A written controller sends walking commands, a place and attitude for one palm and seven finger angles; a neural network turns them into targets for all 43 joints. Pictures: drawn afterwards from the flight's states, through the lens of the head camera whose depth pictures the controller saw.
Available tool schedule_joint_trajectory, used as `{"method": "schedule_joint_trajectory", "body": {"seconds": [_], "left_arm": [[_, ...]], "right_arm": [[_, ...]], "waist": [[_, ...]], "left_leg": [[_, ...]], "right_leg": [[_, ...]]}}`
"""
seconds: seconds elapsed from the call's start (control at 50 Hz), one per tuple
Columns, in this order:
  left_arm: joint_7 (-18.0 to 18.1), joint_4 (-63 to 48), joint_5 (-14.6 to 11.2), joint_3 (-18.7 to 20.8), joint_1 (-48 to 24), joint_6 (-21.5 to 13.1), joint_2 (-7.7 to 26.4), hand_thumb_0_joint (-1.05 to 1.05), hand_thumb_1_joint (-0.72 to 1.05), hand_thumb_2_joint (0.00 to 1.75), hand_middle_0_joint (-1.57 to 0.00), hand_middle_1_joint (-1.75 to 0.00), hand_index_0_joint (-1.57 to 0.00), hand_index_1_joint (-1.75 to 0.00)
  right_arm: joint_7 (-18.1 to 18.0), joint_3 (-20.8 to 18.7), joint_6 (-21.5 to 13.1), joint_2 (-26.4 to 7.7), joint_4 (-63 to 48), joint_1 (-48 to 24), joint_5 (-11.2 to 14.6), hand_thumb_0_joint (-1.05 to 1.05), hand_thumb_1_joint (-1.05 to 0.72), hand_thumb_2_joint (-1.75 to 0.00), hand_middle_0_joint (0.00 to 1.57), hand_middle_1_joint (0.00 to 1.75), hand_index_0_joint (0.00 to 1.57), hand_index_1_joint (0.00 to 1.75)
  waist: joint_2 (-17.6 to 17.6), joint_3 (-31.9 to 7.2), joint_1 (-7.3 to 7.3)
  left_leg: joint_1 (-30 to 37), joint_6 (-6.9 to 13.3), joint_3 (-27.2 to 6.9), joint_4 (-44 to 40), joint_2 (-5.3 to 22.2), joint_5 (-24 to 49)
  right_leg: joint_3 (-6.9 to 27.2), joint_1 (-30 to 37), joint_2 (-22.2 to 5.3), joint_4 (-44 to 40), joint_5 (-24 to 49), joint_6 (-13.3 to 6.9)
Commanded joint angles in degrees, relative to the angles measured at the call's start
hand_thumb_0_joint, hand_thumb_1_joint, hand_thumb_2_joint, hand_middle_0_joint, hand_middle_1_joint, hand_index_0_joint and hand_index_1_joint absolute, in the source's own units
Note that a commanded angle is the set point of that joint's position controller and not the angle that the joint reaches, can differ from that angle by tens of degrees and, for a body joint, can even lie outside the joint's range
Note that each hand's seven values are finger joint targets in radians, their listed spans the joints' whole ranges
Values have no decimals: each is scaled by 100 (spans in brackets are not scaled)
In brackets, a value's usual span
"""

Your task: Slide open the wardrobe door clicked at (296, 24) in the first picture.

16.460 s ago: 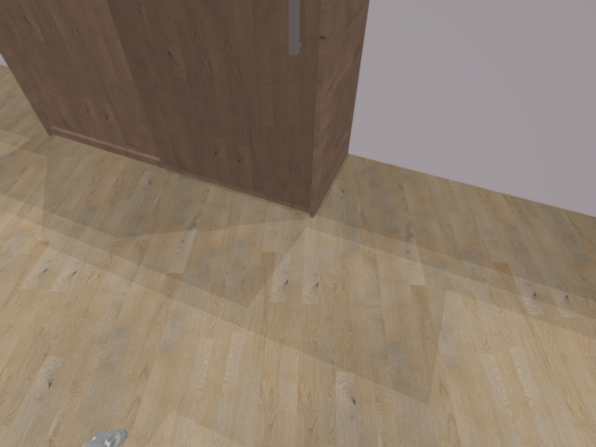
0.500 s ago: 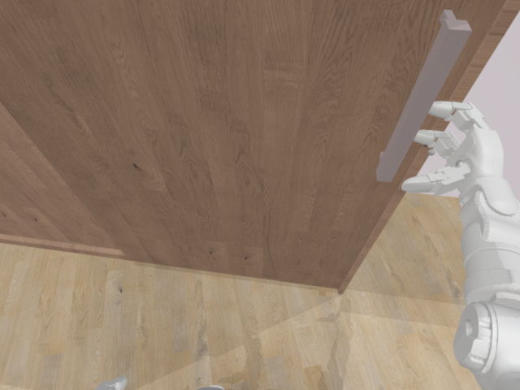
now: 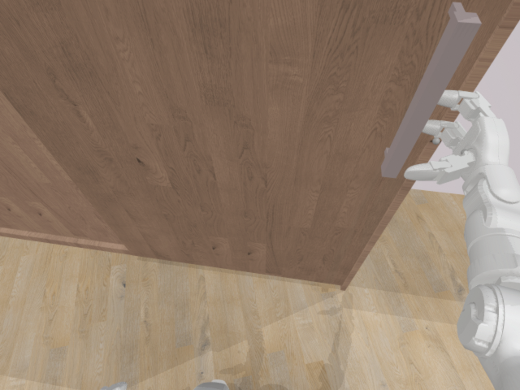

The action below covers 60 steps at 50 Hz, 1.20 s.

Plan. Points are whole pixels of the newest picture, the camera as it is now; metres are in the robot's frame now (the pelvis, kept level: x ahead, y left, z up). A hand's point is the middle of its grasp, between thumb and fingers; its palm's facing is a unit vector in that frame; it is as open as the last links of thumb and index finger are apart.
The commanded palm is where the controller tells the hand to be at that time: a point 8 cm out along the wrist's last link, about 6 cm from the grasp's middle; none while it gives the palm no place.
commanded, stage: feel for the door with the fingertips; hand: right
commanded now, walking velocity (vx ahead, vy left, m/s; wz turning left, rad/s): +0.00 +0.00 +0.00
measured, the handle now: (416, 104) +0.53 -0.16 +0.16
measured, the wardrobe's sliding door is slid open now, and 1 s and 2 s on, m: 0.00 0.00 0.00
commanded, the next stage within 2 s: slide the fingers in behind the handle in 0.06 s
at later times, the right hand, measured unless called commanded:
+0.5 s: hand (432, 138) +0.48 -0.18 +0.14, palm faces +0.00 +1.00 +0.02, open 13.9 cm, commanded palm +0.44 -0.23 +0.14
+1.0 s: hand (417, 139) +0.47 -0.16 +0.14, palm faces +0.00 +1.00 +0.01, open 14.0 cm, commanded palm +0.44 -0.21 +0.14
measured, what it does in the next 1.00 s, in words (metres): stands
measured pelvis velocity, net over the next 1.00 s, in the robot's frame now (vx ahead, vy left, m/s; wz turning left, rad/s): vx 0.00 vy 0.00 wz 0.01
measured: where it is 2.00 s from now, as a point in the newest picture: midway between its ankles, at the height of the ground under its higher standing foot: outside the picture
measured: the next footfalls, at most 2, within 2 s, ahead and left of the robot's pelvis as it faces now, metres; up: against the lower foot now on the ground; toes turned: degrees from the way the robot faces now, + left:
none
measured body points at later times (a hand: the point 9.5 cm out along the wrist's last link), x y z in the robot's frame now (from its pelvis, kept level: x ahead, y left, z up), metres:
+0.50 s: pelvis +0.00 +0.00 +0.00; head +0.06 -0.01 +0.44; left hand +0.02 +0.26 -0.12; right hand +0.47 -0.23 +0.14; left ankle +0.02 +0.13 -0.72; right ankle -0.02 -0.12 -0.72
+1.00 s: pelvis +0.00 +0.00 +0.00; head +0.06 +0.00 +0.45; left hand +0.06 +0.27 -0.12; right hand +0.47 -0.21 +0.14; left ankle +0.02 +0.13 -0.72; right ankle -0.02 -0.12 -0.72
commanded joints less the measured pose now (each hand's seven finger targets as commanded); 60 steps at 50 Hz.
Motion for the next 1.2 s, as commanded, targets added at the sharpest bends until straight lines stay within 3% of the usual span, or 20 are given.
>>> {"method": "schedule_joint_trajectory", "body": {"seconds": [0.0, 0.06, 0.14, 0.18, 0.24, 0.28, 0.34, 0.36, 0.44, 0.52, 0.58, 0.74, 0.76, 0.8, 0.82, 0.86, 0.9, 0.98, 1.02, 1.18], "left_arm": [[99, -393, 43, 333, 554, -195, 890, 0, 90, 90, -20, -30, -20, -30], [68, -426, 71, 347, 604, -206, 880, 0, 90, 90, -20, -30, -20, -30], [68, -385, 65, 346, 655, -179, 916, 0, 90, 90, -20, -30, -20, -30], [59, -400, 62, 347, 640, -191, 894, 0, 90, 90, -20, -30, -20, -30], [41, -424, 72, 344, 658, -189, 914, 0, 90, 90, -20, -30, -20, -30], [32, -436, 65, 350, 630, -198, 887, 0, 90, 90, -20, -30, -20, -30], [8, -447, 73, 363, 623, -219, 888, 0, 90, 90, -20, -30, -20, -30], [5, -428, 79, 376, 659, -212, 899, 0, 90, 90, -20, -30, -20, -30], [-12, -530, 68, 371, 583, -190, 873, 0, 90, 90, -20, -30, -20, -30], [-21, -599, 68, 372, 524, -174, 858, 0, 90, 90, -20, -30, -20, -30], [-21, -556, 58, 365, 486, -184, 834, 0, 90, 90, -20, -30, -20, -30], [-7, -536, 68, 353, 431, -220, 804, 0, 90, 90, -20, -30, -20, -30], [-10, -536, 66, 362, 435, -217, 802, 0, 90, 90, -20, -30, -20, -30], [-16, -549, 54, 361, 389, -210, 789, 0, 90, 90, -20, -30, -20, -30], [-17, -552, 64, 364, 428, -202, 793, 0, 90, 90, -20, -30, -20, -30], [-30, -565, 55, 368, 383, -208, 786, 0, 90, 90, -20, -30, -20, -30], [-26, -546, 57, 375, 410, -193, 799, 0, 90, 90, -20, -30, -20, -30], [-57, -557, 66, 376, 388, -204, 760, 0, 90, 90, -20, -30, -20, -30], [-42, -506, 84, 397, 435, -188, 795, 0, 90, 90, -20, -30, -20, -30], [-61, -484, 85, 385, 415, -202, 752, 0, 90, 90, -20, -30, -20, -30]], "right_arm": [[-9, -214, -462, -1546, -1112, -3147, 9, 0, 50, -30, 30, 120, 30, 120], [-14, -248, -586, -1567, -1188, -3157, -15, 0, 50, -30, 30, 120, 30, 120], [25, -301, -615, -1672, -1120, -3313, 28, 0, 50, -30, 30, 120, 30, 120], [48, -126, -601, -1446, -1145, -3323, 22, 0, 50, -30, 30, 120, 30, 120], [25, -359, -637, -1657, -1125, -3030, 62, 0, 50, -30, 30, 120, 30, 120], [34, -132, -638, -1381, -1202, -3095, 65, 0, 50, -30, 30, 120, 30, 120], [-18, -136, -652, -1312, -1387, -3045, 91, 0, 50, -30, 30, 120, 30, 120], [-43, -272, -635, -1438, -1319, -2908, 88, 0, 50, -30, 30, 120, 30, 120], [-55, -266, -542, -1348, -1397, -2497, 68, 0, 50, -30, 30, 120, 30, 120], [-139, -196, -472, -1196, -1543, -2366, 111, 0, 50, -30, 30, 120, 30, 120], [-214, -120, -427, -1106, -1523, -2574, 68, 0, 50, -30, 30, 120, 30, 120], [-311, -94, -524, -1089, -1534, -2739, -1, 0, 50, -30, 30, 120, 30, 120], [-304, -74, -511, -1026, -1485, -2665, 14, 0, 50, -30, 30, 120, 30, 120], [-268, 51, -498, -912, -1556, -2686, 13, 0, 50, -30, 30, 120, 30, 120], [-279, 57, -498, -882, -1523, -2646, 28, 0, 50, -30, 30, 120, 30, 120], [-277, 117, -464, -769, -1578, -2645, 58, 0, 50, -30, 30, 120, 30, 120], [-316, 24, -437, -861, -1525, -2637, 67, 0, 50, -30, 30, 120, 30, 120], [-406, 220, -458, -618, -1803, -2677, 21, 0, 50, -30, 30, 120, 30, 120], [-479, 55, -464, -799, -1704, -2690, 25, 0, 50, -30, 30, 120, 30, 120], [-594, 63, -514, -724, -1567, -2705, -40, 0, 50, -30, 30, 120, 30, 120]], "waist": [[-189, -2051, 184], [-332, -2347, 146], [-219, -2280, 216], [-477, -2261, 235], [-365, -2325, 118], [-330, -2213, 169], [-488, -2331, 150], [-261, -2336, 88], [-285, -2253, -23], [-66, -2100, -28], [-158, -1929, 27], [-188, -2165, 23], [-50, -2188, 36], [-260, -2148, 36], [-84, -2144, 48], [-264, -2186, 42], [24, -2130, 25], [-324, -2266, 21], [36, -2165, 41], [10, -2160, 24]], "left_leg": [[1202, 144, -170, -251, -259, 1718], [1242, 152, -160, -171, -276, 1888], [1195, 143, -150, -191, -294, 1844], [1025, 159, -125, -207, -298, 1703], [1157, 173, -110, -183, -309, 1732], [1058, 168, -93, -207, -315, 1644], [990, 174, -81, -187, -328, 1648], [1093, 178, -68, -178, -332, 1702], [1229, 188, -72, -152, -319, 1867], [1318, 189, -52, -189, -316, 1788], [1172, 180, -78, -227, -304, 1683], [1322, 179, -125, -167, -282, 1895], [1351, 169, -124, -172, -291, 1956], [1316, 180, -131, -171, -279, 2005], [1351, 179, -102, -162, -283, 2011], [1266, 176, -114, -177, -285, 2000], [1375, 171, -106, -185, -292, 1994], [1277, 188, -83, -156, -289, 2046], [1366, 175, -80, -180, -299, 2023], [1425, 168, -117, -193, -292, 2024]], "right_leg": [[148, 581, 266, -458, 1549, -170], [169, 718, 264, -403, 1798, -156], [187, 651, 239, -396, 1732, -164], [198, 767, 241, -408, 1683, -141], [206, 703, 232, -416, 1738, -137], [213, 729, 222, -444, 1652, -135], [213, 911, 209, -418, 1765, -121], [228, 846, 199, -429, 1803, -124], [156, 738, 210, -451, 1916, -131], [137, 650, 215, -499, 1776, -142], [130, 639, 223, -508, 1609, -138], [118, 703, 255, -457, 1741, -142], [107, 707, 259, -444, 1765, -152], [81, 721, 267, -442, 1796, -139], [108, 710, 263, -433, 1837, -151], [90, 794, 263, -438, 1837, -133], [110, 674, 261, -462, 1774, -143], [121, 891, 257, -446, 1978, -118], [139, 766, 250, -451, 1915, -143], [85, 683, 277, -485, 1751, -143]]}}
